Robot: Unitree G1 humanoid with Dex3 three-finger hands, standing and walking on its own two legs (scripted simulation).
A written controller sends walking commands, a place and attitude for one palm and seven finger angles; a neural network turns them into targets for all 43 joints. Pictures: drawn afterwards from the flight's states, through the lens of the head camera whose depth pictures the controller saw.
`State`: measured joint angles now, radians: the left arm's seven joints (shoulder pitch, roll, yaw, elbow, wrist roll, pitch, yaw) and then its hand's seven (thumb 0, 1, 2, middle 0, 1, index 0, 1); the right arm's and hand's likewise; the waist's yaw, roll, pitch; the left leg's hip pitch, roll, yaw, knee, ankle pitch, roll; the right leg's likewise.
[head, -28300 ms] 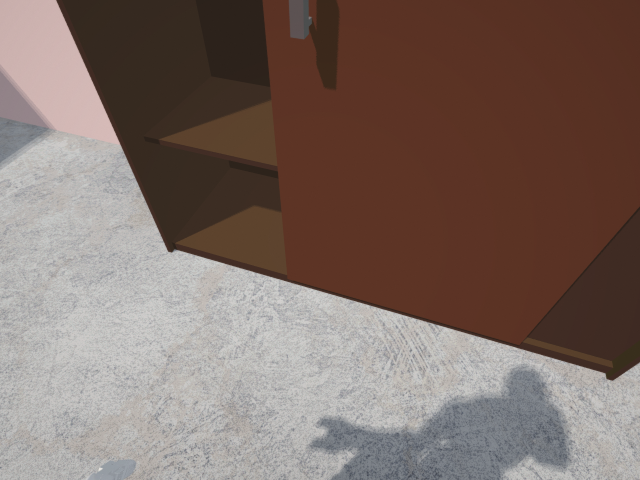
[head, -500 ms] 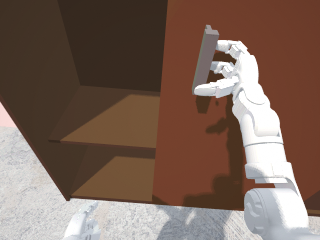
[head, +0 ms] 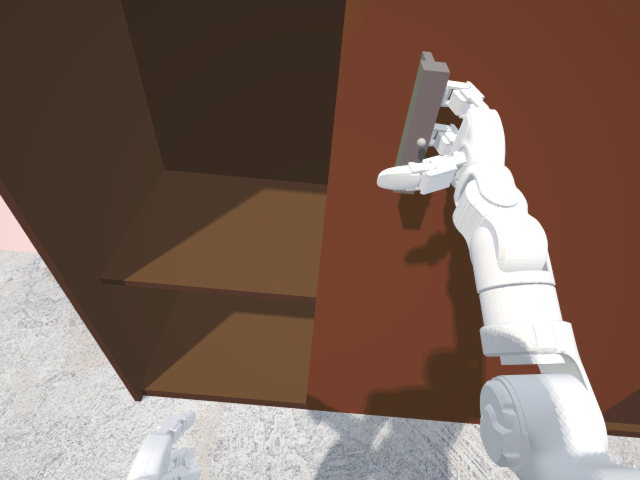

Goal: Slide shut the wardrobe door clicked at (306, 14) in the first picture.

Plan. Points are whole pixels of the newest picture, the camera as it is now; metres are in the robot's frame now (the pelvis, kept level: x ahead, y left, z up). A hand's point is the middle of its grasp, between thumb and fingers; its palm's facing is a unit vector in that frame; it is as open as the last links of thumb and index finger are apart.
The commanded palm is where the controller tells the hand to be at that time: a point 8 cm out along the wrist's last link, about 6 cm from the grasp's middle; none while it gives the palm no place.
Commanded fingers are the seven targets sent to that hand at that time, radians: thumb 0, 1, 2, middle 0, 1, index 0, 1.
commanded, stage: slide the fingers in behind the handle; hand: right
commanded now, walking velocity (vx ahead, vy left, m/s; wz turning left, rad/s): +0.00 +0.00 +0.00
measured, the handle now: (414, 124) +0.47 -0.06 +0.25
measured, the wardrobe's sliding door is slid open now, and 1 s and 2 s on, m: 0.51 0.51 0.51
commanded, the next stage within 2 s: grip the handle and tug to test in 0.72 s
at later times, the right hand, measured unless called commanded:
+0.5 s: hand (414, 144) +0.42 -0.05 +0.25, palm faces -0.02 +1.00 +0.01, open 14.0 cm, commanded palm +0.40 -0.11 +0.25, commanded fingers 0.00 0.50 -0.30 0.30 1.20 0.30 1.20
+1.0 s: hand (416, 143) +0.42 -0.06 +0.25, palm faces -0.02 +1.00 +0.01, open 13.3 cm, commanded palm +0.41 -0.11 +0.25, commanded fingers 0.00 0.03 -0.50 0.35 1.27 0.35 1.27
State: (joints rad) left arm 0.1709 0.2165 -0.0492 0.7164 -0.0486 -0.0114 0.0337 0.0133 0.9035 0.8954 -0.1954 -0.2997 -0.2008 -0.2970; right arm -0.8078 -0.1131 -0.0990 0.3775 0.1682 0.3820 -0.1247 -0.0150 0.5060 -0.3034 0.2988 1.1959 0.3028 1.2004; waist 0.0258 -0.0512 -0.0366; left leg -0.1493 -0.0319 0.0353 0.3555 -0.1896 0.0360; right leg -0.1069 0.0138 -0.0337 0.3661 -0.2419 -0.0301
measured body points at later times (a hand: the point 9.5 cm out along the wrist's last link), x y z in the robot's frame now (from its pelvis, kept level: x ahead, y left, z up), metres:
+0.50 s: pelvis -0.01 +0.00 +0.00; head -0.02 +0.02 +0.45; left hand +0.15 +0.23 -0.11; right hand +0.41 -0.11 +0.26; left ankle +0.00 +0.10 -0.75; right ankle -0.03 -0.10 -0.75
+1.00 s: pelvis +0.00 +0.00 +0.00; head -0.02 +0.02 +0.45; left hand +0.14 +0.23 -0.11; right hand +0.42 -0.11 +0.25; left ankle +0.00 +0.10 -0.75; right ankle -0.03 -0.10 -0.75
